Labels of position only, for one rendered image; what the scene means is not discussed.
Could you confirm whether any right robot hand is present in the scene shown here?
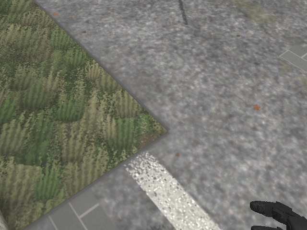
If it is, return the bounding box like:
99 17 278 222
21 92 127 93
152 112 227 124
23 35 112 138
249 200 307 230

